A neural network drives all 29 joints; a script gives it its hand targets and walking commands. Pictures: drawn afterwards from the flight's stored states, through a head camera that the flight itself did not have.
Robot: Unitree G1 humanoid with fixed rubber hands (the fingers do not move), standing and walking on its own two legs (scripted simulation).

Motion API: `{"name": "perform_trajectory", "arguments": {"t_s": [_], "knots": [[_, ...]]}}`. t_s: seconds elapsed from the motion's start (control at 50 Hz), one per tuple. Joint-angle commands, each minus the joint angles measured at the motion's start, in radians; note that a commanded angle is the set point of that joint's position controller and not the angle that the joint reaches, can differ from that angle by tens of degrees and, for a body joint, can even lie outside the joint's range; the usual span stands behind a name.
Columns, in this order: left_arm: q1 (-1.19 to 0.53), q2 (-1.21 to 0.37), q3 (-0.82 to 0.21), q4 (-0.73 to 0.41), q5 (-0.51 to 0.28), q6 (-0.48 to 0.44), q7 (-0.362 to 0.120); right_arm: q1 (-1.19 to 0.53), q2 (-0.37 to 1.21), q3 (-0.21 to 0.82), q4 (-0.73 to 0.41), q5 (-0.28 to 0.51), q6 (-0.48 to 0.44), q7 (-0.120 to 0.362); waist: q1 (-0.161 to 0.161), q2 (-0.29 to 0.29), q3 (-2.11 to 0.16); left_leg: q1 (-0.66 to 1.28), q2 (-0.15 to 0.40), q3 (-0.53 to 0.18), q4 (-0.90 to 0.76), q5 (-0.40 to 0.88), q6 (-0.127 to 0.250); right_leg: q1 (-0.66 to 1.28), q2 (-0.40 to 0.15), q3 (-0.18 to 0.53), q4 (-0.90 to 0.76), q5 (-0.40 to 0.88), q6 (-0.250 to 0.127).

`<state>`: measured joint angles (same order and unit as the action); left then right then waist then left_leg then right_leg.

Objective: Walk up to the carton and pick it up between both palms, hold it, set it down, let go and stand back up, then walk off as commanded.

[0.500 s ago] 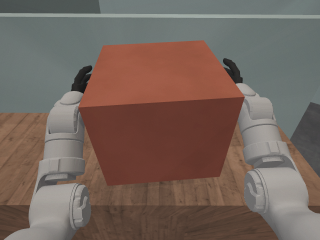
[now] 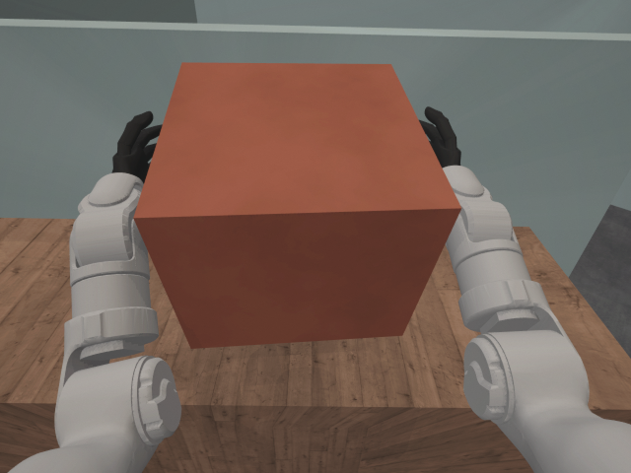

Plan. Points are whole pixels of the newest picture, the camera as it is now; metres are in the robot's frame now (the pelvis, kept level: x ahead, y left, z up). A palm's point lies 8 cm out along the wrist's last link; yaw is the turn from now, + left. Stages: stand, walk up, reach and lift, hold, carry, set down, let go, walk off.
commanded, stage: set down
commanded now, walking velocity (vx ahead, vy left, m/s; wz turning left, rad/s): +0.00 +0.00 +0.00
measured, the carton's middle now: (294, 201) +0.38 +0.04 +0.22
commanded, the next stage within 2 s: none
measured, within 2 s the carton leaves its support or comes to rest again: neither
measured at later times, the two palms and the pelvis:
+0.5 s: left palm (176, 205) +0.39 +0.20 +0.20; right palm (442, 209) +0.42 -0.16 +0.19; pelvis +0.03 -0.01 +0.00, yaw +1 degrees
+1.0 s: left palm (172, 221) +0.38 +0.21 +0.18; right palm (435, 210) +0.42 -0.16 +0.18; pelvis +0.02 -0.01 +0.00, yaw +1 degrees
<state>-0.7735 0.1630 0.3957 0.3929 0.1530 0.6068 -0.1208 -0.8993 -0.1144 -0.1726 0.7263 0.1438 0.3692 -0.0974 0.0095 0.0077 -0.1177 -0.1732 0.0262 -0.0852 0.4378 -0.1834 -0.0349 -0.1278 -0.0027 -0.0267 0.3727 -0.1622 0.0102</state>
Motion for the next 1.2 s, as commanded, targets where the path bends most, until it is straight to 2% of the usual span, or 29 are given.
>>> {"name": "perform_trajectory", "arguments": {"t_s": [0.0, 0.06, 0.08, 0.12, 0.14, 0.18, 0.22, 0.26, 0.32, 0.38, 0.42, 0.48, 0.5, 0.52, 0.54, 0.58, 0.6, 0.64, 0.66, 0.68, 0.72, 0.76, 0.8, 0.84, 0.9, 0.94, 1.0, 1.02, 1.18], "knots": [[-0.650, -0.446, -0.278, 0.026, -0.011, -0.058, -0.150, -0.643, 0.348, 0.059, -0.110, -0.113, -0.108, 0.172, -0.097, 0.028, -0.120, -0.060, -0.056, 0.084, -0.279, -0.195, 0.014, 0.227, 0.071, -0.074, -0.119, -0.150, 0.005], [-0.641, -0.467, -0.320, -0.032, -0.015, -0.084, -0.126, -0.607, 0.356, 0.083, -0.089, -0.104, -0.153, 0.179, -0.084, 0.073, -0.137, -0.034, -0.050, 0.087, -0.270, -0.148, -0.002, 0.245, 0.072, -0.083, -0.099, -0.090, 0.006], [-0.610, -0.443, -0.319, -0.025, -0.014, -0.083, -0.122, -0.593, 0.355, 0.101, -0.091, -0.104, -0.151, 0.178, -0.084, 0.035, -0.151, 0.011, -0.064, 0.097, -0.244, -0.096, -0.005, 0.229, 0.061, -0.079, -0.121, -0.084, 0.003], [-0.535, -0.466, -0.316, -0.009, -0.013, -0.085, -0.115, -0.573, 0.363, 0.130, -0.103, -0.097, -0.164, 0.176, -0.067, 0.029, -0.166, 0.061, -0.059, 0.101, -0.223, -0.027, -0.014, 0.218, 0.062, -0.078, -0.132, -0.061, -0.002], [-0.529, -0.481, -0.363, -0.049, -0.023, -0.092, -0.112, -0.566, 0.360, 0.132, -0.127, -0.096, -0.179, 0.169, -0.080, 0.043, -0.187, 0.087, -0.060, 0.096, -0.216, 0.008, -0.021, 0.208, 0.059, -0.080, -0.126, -0.033, 0.000], [-0.519, -0.507, -0.407, -0.127, -0.044, -0.105, -0.095, -0.562, 0.360, 0.180, -0.171, -0.069, -0.208, 0.161, -0.073, 0.061, -0.247, 0.139, -0.067, 0.096, -0.177, 0.131, -0.039, 0.234, 0.060, -0.081, -0.119, 0.050, 0.000], [-0.454, -0.504, -0.423, -0.141, -0.056, -0.107, -0.088, -0.533, 0.371, 0.243, -0.214, -0.042, -0.211, 0.157, -0.060, 0.024, -0.278, 0.171, -0.070, 0.098, -0.149, 0.243, -0.031, 0.255, 0.053, -0.078, -0.114, 0.131, 0.010], [-0.385, -0.534, -0.445, -0.180, -0.072, -0.116, -0.081, -0.555, 0.395, 0.329, -0.336, -0.003, -0.233, 0.148, -0.026, 0.003, -0.333, 0.210, -0.076, 0.097, -0.107, 0.402, -0.026, 0.294, 0.062, -0.072, -0.094, 0.258, 0.020], [-0.365, -0.591, -0.531, -0.294, -0.110, -0.134, -0.063, -0.584, 0.432, 0.440, -0.512, 0.052, -0.263, 0.124, -0.023, 0.001, -0.456, 0.252, -0.083, 0.088, -0.048, 0.583, -0.037, 0.342, 0.068, -0.064, -0.065, 0.427, 0.033], [-0.393, -0.584, -0.537, -0.386, -0.109, -0.144, -0.043, -0.536, 0.447, 0.489, -0.525, 0.090, -0.254, 0.123, -0.013, 0.044, -0.410, 0.264, -0.082, 0.067, -0.026, 0.676, -0.057, 0.304, 0.074, -0.064, -0.059, 0.425, 0.026], [-0.355, -0.599, -0.554, -0.385, -0.124, -0.146, -0.041, -0.554, 0.446, 0.498, -0.573, 0.097, -0.254, 0.115, -0.009, 0.002, -0.407, 0.236, -0.082, 0.076, -0.032, 0.653, -0.052, 0.310, 0.072, -0.055, -0.063, 0.438, 0.024], [-0.373, -0.585, -0.529, -0.371, -0.118, -0.152, -0.043, -0.516, 0.447, 0.485, -0.494, 0.094, -0.236, 0.124, -0.009, 0.012, -0.379, 0.227, -0.084, 0.077, -0.056, 0.562, -0.037, 0.310, 0.060, -0.042, -0.068, 0.399, 0.023], [-0.379, -0.592, -0.522, -0.352, -0.114, -0.150, -0.044, -0.540, 0.431, 0.454, -0.490, 0.089, -0.239, 0.130, -0.015, 0.026, -0.367, 0.219, -0.081, 0.074, -0.064, 0.526, -0.037, 0.292, 0.058, -0.044, -0.076, 0.361, 0.024], [-0.398, -0.575, -0.473, -0.297, -0.085, -0.138, -0.044, -0.553, 0.410, 0.413, -0.429, 0.081, -0.237, 0.140, 0.000, 0.036, -0.312, 0.190, -0.080, 0.083, -0.091, 0.431, -0.033, 0.252, 0.057, -0.044, -0.087, 0.255, 0.016], [-0.408, -0.561, -0.456, -0.270, -0.072, -0.136, -0.045, -0.543, 0.388, 0.373, -0.353, 0.059, -0.224, 0.151, -0.014, 0.043, -0.245, 0.174, -0.079, 0.083, -0.113, 0.351, -0.025, 0.233, 0.054, -0.045, -0.098, 0.182, 0.011], [-0.429, -0.551, -0.425, -0.229, -0.062, -0.135, -0.056, -0.566, 0.411, 0.361, -0.326, 0.051, -0.234, 0.163, 0.000, -0.013, -0.232, 0.146, -0.075, 0.093, -0.137, 0.293, -0.011, 0.220, 0.052, -0.042, -0.106, 0.151, 0.012], [-0.440, -0.544, -0.412, -0.240, -0.048, -0.134, -0.056, -0.550, 0.405, 0.360, -0.298, 0.041, -0.230, 0.172, 0.012, 0.004, -0.235, 0.147, -0.076, 0.097, -0.136, 0.279, -0.009, 0.217, 0.048, -0.042, -0.099, 0.140, 0.017], [-0.427, -0.533, -0.351, -0.120, -0.021, -0.132, -0.059, -0.584, 0.393, 0.294, -0.248, 0.011, -0.227, 0.194, 0.031, -0.003, -0.164, 0.084, -0.069, 0.107, -0.184, 0.115, 0.006, 0.173, 0.041, -0.036, -0.116, 0.001, 0.009], [-0.490, -0.537, -0.368, -0.142, -0.020, -0.137, -0.060, -0.581, 0.401, 0.273, -0.224, -0.010, -0.236, 0.204, 0.007, 0.012, -0.177, 0.074, -0.069, 0.104, -0.193, 0.080, 0.001, 0.153, 0.036, -0.046, -0.110, -0.025, 0.002], [-0.470, -0.526, -0.331, -0.082, -0.008, -0.134, -0.061, -0.567, 0.383, 0.222, -0.181, -0.038, -0.227, 0.214, 0.009, -0.003, -0.136, 0.049, -0.062, 0.113, -0.207, 0.020, 0.002, 0.140, 0.033, -0.044, -0.120, -0.075, -0.003], [-0.518, -0.522, -0.332, -0.098, 0.004, -0.143, -0.063, -0.546, 0.394, 0.199, -0.121, -0.056, -0.240, 0.233, 0.015, 0.023, -0.131, 0.027, -0.062, 0.123, -0.232, -0.054, 0.007, 0.123, 0.027, -0.051, -0.114, -0.136, -0.005], [-0.539, -0.531, -0.351, -0.048, 0.001, -0.151, -0.057, -0.553, 0.372, 0.121, -0.083, -0.103, -0.254, 0.249, -0.011, 0.024, -0.146, 0.017, -0.052, 0.120, -0.243, -0.105, 0.002, 0.102, 0.033, -0.072, -0.114, -0.164, -0.010], [-0.507, -0.519, -0.336, -0.025, 0.013, -0.155, -0.053, -0.530, 0.348, 0.103, -0.037, -0.127, -0.251, 0.259, -0.014, 0.029, -0.121, 0.034, -0.053, 0.122, -0.242, -0.068, -0.004, 0.115, 0.034, -0.068, -0.120, -0.131, -0.013], [-0.491, -0.493, -0.308, 0.043, 0.030, -0.156, -0.058, -0.502, 0.338, 0.070, 0.003, -0.155, -0.244, 0.265, -0.020, 0.016, -0.064, -0.003, -0.057, 0.134, -0.255, -0.117, 0.006, 0.103, 0.031, -0.066, -0.124, -0.178, -0.012], [-0.481, -0.496, -0.319, 0.015, 0.016, -0.170, -0.044, -0.529, 0.352, 0.106, -0.037, -0.158, -0.269, 0.270, 0.011, 0.003, -0.095, 0.033, -0.057, 0.133, -0.240, -0.060, -0.003, 0.111, 0.033, -0.068, -0.118, -0.128, -0.003], [-0.461, -0.520, -0.352, -0.008, 0.001, -0.187, -0.037, -0.506, 0.361, 0.135, -0.041, -0.144, -0.282, 0.268, -0.001, 0.021, -0.115, 0.057, -0.049, 0.127, -0.225, 0.024, -0.015, 0.128, 0.037, -0.069, -0.110, -0.048, -0.002], [-0.461, -0.538, -0.372, -0.032, -0.010, -0.222, -0.024, -0.503, 0.406, 0.189, -0.086, -0.131, -0.307, 0.255, 0.015, 0.011, -0.223, 0.086, -0.053, 0.131, -0.189, 0.144, -0.017, 0.147, 0.044, -0.063, -0.102, 0.053, 0.010], [-0.431, -0.543, -0.383, -0.046, -0.012, -0.239, -0.020, -0.484, 0.419, 0.229, -0.105, -0.124, -0.315, 0.248, 0.040, -0.009, -0.260, 0.110, -0.057, 0.146, -0.166, 0.227, -0.018, 0.161, 0.050, -0.064, -0.099, 0.105, 0.012], [-0.246, -0.547, -0.398, -0.095, -0.011, -0.226, -0.020, -0.381, 0.394, 0.350, -0.173, -0.060, -0.316, 0.213, 0.052, 0.000, -0.243, 0.153, -0.055, 0.139, -0.111, 0.510, -0.024, 0.221, 0.057, -0.059, -0.075, 0.338, 0.022]]}}
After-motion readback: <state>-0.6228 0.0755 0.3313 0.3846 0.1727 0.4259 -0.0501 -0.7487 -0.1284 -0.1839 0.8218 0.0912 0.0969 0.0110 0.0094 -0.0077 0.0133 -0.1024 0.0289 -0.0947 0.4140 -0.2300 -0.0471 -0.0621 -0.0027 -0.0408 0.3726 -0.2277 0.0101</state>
